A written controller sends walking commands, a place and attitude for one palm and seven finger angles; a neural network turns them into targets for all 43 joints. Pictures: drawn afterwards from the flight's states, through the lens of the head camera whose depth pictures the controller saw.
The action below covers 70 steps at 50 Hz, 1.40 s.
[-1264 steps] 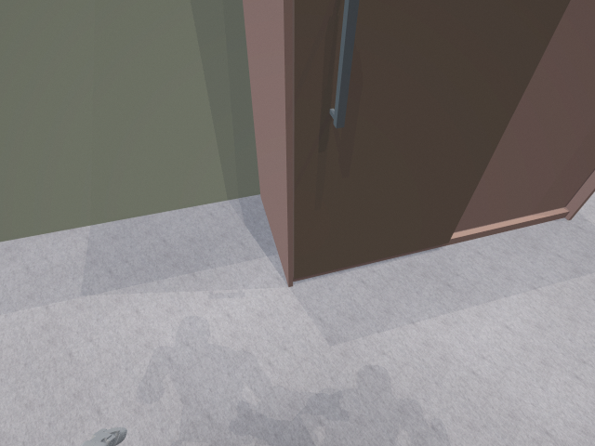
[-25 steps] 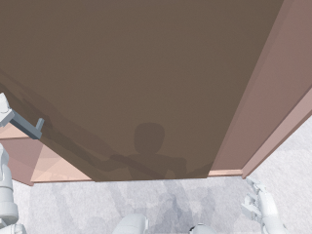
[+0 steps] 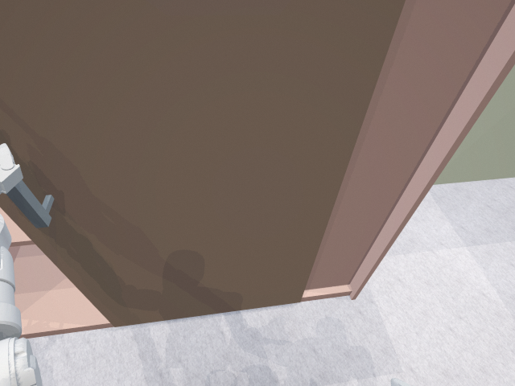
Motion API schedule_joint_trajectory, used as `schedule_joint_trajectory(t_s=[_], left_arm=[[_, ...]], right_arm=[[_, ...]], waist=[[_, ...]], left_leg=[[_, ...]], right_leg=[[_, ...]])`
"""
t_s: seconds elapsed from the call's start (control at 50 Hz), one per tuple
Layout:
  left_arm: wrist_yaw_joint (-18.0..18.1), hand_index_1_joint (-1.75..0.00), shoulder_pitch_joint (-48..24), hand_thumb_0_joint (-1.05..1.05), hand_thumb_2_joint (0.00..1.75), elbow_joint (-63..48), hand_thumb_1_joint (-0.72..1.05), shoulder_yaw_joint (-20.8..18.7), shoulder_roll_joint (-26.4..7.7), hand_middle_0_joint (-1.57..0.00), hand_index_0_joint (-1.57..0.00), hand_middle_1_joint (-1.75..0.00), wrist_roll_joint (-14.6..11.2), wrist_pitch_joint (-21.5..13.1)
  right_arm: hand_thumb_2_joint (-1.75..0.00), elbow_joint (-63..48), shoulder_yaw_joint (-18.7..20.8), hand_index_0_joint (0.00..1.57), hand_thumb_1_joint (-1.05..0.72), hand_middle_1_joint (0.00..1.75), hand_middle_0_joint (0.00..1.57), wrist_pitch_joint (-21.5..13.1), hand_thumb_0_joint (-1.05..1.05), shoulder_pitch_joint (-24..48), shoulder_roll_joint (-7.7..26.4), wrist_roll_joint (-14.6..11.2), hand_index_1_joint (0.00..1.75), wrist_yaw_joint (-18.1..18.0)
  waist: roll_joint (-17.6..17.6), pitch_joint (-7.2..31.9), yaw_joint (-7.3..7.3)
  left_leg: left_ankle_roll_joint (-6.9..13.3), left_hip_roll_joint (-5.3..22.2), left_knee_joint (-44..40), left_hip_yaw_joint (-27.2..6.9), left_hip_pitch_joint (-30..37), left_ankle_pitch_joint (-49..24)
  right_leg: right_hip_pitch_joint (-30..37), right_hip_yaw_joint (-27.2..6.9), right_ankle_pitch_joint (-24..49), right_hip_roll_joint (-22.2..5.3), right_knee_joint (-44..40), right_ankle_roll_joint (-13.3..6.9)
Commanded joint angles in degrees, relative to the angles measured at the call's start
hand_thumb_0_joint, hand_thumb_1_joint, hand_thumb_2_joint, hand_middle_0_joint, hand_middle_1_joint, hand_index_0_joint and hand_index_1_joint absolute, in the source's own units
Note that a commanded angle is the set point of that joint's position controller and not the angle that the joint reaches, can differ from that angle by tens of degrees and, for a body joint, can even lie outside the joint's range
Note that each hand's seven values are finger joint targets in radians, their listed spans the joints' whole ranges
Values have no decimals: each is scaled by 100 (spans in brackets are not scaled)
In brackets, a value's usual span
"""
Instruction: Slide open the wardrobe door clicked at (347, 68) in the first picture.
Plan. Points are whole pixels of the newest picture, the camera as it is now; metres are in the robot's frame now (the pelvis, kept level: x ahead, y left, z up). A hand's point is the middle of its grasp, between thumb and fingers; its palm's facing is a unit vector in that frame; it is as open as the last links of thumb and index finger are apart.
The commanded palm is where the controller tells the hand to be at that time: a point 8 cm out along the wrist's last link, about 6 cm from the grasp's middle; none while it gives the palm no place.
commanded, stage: stop walking and hold the door there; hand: left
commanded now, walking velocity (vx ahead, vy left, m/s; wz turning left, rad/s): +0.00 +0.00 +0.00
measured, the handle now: out of the picture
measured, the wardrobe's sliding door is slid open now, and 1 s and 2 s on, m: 0.45 0.45 0.45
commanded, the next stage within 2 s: none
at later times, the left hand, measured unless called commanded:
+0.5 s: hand (9, 168) +0.36 +0.37 +0.15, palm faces +0.60 -0.76 -0.24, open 6.3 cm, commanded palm +0.32 +0.39 +0.13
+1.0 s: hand (11, 178) +0.36 +0.38 +0.13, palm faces +0.44 -0.86 -0.27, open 5.8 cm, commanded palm +0.32 +0.41 +0.13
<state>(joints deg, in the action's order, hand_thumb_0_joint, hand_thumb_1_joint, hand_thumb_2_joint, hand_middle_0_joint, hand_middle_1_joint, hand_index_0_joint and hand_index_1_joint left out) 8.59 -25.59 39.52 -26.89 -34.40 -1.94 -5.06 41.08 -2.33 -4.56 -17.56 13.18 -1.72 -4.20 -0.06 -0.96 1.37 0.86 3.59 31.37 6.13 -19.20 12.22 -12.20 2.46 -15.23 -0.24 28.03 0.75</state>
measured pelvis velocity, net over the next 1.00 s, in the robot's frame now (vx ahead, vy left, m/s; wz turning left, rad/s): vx -0.05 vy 0.09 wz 0.07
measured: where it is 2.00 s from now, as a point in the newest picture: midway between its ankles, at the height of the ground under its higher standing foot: outside the picture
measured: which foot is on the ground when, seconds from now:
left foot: down 0.00-0.60, up 0.62-0.80, down 0.82-1.00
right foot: down 0.00-0.86, up 0.88-1.00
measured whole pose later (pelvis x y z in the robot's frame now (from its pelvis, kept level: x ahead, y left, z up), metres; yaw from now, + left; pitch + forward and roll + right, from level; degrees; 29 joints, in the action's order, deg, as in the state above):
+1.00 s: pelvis -0.05 +0.09 +0.00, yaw +4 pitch +1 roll +0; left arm 5.7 -38.3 40.0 -15.5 -26.2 -2.3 -8.7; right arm 38.5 -0.1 -4.6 -8.1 14.7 -2.8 -3.9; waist -2.4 -9.6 -0.7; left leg 2.8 0.4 30.2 4.5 -20.5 10.4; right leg -25.0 4.7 -30.9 -3.6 56.0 3.5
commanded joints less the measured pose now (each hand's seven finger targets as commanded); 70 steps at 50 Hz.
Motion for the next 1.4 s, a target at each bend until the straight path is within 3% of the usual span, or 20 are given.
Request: schedule_joint_trajectory(t_s=[0.0, 0.02, 0.06, 0.18, 0.28, 0.38, 0.52, 0.62, 0.68, 0.78, 0.82, 0.86, 0.98, 1.1, 1.16, 1.2, 1.28, 1.32, 1.34, 1.38], left_arm=[[-109, -140, -1538, 0, 90, -777, 90, -72, -1771, -45, -45, -140, 252, -392], [-81, -140, -1517, 0, 90, -579, 90, -339, -1941, -45, -45, -140, 182, -348], [-110, -140, -1852, 0, 90, -317, 90, -201, -1850, -45, -45, -140, 182, -342], [-153, -140, -2200, 0, 90, 577, 90, 75, -1727, -45, -45, -140, 197, -443], [-137, -140, -2367, 0, 90, 768, 90, 354, -1437, -45, -45, -140, 194, -504], [-189, -140, -2535, 0, 90, 815, 90, 635, -1222, -45, -45, -140, 179, -488], [-211, -140, -2508, 0, 90, 1073, 90, 407, -1538, -45, -45, -140, 220, -533], [-223, -140, -2326, 0, 90, 1281, 90, 41, -1917, -45, -45, -140, 253, -623], [-270, -140, -2284, 0, 90, 1073, 90, 25, -1733, -45, -45, -140, 293, -626], [-274, -140, -2471, 0, 90, 222, 90, 256, -1400, -45, -45, -140, 211, -813], [-318, -140, -2769, 0, 90, -603, 90, 638, -984, -45, -45, -140, 134, -916], [-440, -140, -2899, 0, 90, -1158, 90, 1234, -346, -45, -45, -140, 219, -1092], [-427, -140, -3427, 0, 90, -1637, 90, 1451, -54, -45, -45, -140, 46, -693], [-418, -140, -3784, 0, 90, -1451, 90, 1027, -694, -45, -45, -140, 54, -446], [-471, -140, -3962, 0, 90, -1306, 90, 1113, -640, -45, -45, -140, 69, -404], [-425, -140, -3927, 0, 90, -1095, 90, 1055, -622, -45, -45, -140, 2, -397], [-422, -140, -3600, 0, 90, -686, 90, 945, -491, -45, -45, -140, 32, -415], [-412, -140, -3785, 0, 90, -903, 90, 975, -584, -45, -45, -140, 26, -436], [-429, -140, -3887, 0, 90, -1118, 90, 1147, -389, -45, -45, -140, 10, -465], [-531, -140, -3779, 0, 90, -1246, 90, 1658, 287, -45, -45, -140, -60, -513]], right_arm=[[-90, -716, 452, 20, -90, 30, 20, -236, 0, 381, 1276, 13, 30, -215], [-90, -665, 493, 20, -90, 30, 20, -193, 0, 276, 1275, -80, 30, -226], [-90, -661, 484, 20, -90, 30, 20, -145, 0, 335, 1246, -92, 30, -265], [-90, -573, 431, 20, -90, 30, 20, -101, 0, 311, 1329, -74, 30, -322], [-90, -547, 429, 20, -90, 30, 20, -160, 0, 271, 1350, -92, 30, -326], [-90, -468, 479, 20, -90, 30, 20, -208, 0, 100, 1406, -97, 30, -312], [-90, -390, 568, 20, -90, 30, 20, -91, 0, 42, 1435, -110, 30, -273], [-90, -374, 624, 20, -90, 30, 20, 85, 0, 204, 1373, -132, 30, -207], [-90, -383, 609, 20, -90, 30, 20, 3, 0, 242, 1306, -136, 30, -187], [-90, -388, 554, 20, -90, 30, 20, 58, 0, 533, 1200, -87, 30, -310], [-90, -544, 625, 20, -90, 30, 20, 57, 0, 569, 1310, -91, 30, -308], [-90, -677, 518, 20, -90, 30, 20, -43, 0, 446, 1135, -35, 30, -125], [-90, -718, 556, 20, -90, 30, 20, -225, 0, 531, 1100, -168, 30, -61], [-90, -825, 252, 20, -90, 30, 20, -200, 0, 668, 968, -41, 30, -77], [-90, -904, 286, 20, -90, 30, 20, -132, 0, 606, 968, -41, 30, -76], [-90, -936, 280, 20, -90, 30, 20, -173, 0, 608, 978, -144, 30, -70], [-90, -823, 244, 20, -90, 30, 20, -196, 0, 576, 980, -86, 30, -174], [-90, -725, 294, 20, -90, 30, 20, -139, 0, 453, 1075, -70, 30, -223], [-90, -740, 344, 20, -90, 30, 20, -109, 0, 459, 1119, -83, 30, -205], [-90, -757, 303, 20, -90, 30, 20, -89, 0, 429, 1025, -30, 30, -106]], waist=[[-963, 1677, 25], [-142, 1964, -39], [172, 1937, -15], [-686, 1052, 18], [-1336, 830, -32], [-932, 1201, 17], [-295, 1053, 45], [651, 908, -135], [1264, 853, -143], [816, 1081, -41], [-716, 1375, -89], [-1763, 1563, -4], [-727, 2129, 49], [-877, 2217, -94], [270, 2113, 30], [1394, 1958, -91], [527, 1808, -202], [-241, 1982, -82], [-711, 2196, -76], [-1505, 2012, 74]], left_leg=[[-19, 541, -399, -605, 896, -1843], [-32, 539, -197, -531, 921, -1745], [-31, 436, -138, -472, 917, -1144], [134, 781, -1320, -1075, 602, 1154], [220, 1043, -2244, -1410, 87, 2236], [126, 818, -1720, -928, 618, 1229], [17, 395, -491, -459, 748, 97], [-160, -62, 1217, -666, -507, 1044], [-178, 38, 1427, -884, -754, 1554], [-365, -29, -490, -171, 746, -1162], [249, 960, -456, -1058, 1537, -4764], [782, 1320, -547, -1467, 2058, -6116], [988, 1168, -558, -1358, 2159, -3464], [757, 1098, -517, -1598, 1821, -2166], [42, 388, 188, -797, 522, -817], [-77, -54, 889, -580, -360, 579], [-12, -121, 4, -332, -124, 197], [196, 194, -423, -467, 1313, -2437], [482, 647, -129, -960, 2187, -3988], [1016, 1523, -484, -2200, 2594, -4505]], right_leg=[[607, -312, 2420, -607, -172, -168], [697, -433, 2487, -581, -145, -161], [437, -643, 2217, -768, -297, -222], [-488, -310, -578, -268, -358, -103], [-97, -51, -556, -42, 240, -122], [75, -105, -203, -132, -308, -112], [-494, -780, 95, -820, -834, -236], [341, -1657, 2723, -2264, -763, -812], [577, -1223, 4019, -2506, -319, -854], [74, -54, 3811, -1755, 656, -230], [-633, 254, 912, -787, 1627, 259], [-1340, 301, -2022, -303, 2600, 232], [-1237, 125, -1341, -144, 3089, 206], [52, -42, -665, -58, 127, -21], [1179, -1287, 999, -1252, -730, -637], [1947, -1310, 3555, -1536, -291, -672], [2128, -688, 4559, -1337, 280, -537], [1180, -249, 4215, -988, 904, -151], [367, -162, 3394, -621, 1205, 66], [-780, -329, -1072, -133, 1537, 24]])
